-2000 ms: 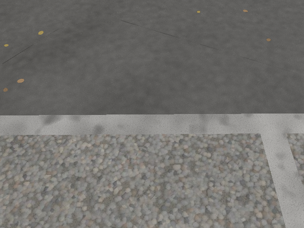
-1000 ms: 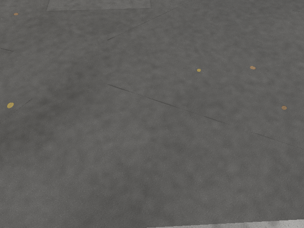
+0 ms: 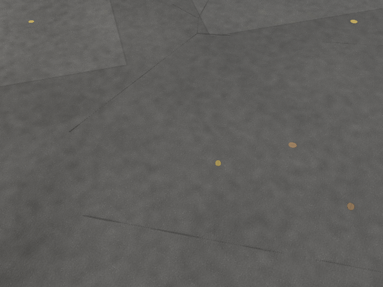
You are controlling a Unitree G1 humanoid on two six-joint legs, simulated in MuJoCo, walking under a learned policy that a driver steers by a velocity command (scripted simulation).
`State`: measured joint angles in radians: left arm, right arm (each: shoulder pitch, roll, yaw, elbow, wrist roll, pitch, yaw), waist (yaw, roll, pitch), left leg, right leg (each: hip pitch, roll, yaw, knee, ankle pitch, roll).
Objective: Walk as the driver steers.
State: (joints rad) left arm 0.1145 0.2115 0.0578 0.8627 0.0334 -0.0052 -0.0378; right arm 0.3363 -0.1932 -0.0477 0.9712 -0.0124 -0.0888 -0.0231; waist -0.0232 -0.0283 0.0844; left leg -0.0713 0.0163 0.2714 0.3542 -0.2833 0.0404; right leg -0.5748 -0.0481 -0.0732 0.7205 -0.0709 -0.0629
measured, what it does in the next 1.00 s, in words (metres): steps on the spot: right foot, then left foot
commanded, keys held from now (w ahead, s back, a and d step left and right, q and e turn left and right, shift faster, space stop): no key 1.00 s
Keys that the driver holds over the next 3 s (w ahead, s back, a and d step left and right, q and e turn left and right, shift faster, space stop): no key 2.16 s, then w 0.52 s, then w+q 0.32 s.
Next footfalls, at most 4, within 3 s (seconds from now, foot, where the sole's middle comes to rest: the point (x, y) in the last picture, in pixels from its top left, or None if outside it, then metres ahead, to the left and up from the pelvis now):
0.08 right None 0.18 -0.09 -0.78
0.46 left None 0.10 0.11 -0.78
2.52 right None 0.31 -0.12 -0.78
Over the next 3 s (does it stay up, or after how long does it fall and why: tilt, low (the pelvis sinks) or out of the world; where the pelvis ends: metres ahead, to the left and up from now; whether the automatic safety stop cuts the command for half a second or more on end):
stays up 0.46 -0.04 -0.02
